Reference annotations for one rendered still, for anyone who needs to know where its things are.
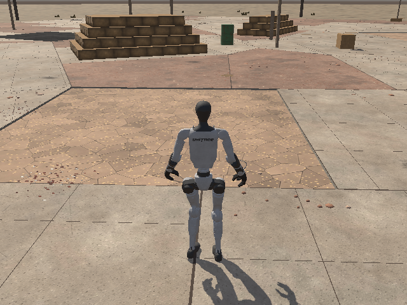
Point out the robot right upper arm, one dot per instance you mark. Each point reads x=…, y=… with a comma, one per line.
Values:
x=223, y=135

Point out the right robot hand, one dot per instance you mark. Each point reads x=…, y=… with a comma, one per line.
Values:
x=243, y=177

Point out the robot left forearm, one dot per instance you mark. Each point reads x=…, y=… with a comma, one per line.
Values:
x=171, y=165

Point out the robot left upper arm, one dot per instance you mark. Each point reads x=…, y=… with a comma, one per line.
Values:
x=182, y=135

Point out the robot right forearm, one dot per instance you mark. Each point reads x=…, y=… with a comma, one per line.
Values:
x=237, y=166

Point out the left robot hand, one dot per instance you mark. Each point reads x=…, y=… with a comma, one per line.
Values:
x=167, y=174

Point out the right robot foot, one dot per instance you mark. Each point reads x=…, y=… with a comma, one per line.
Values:
x=217, y=256

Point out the right robot shin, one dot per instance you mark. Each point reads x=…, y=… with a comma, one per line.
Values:
x=218, y=230

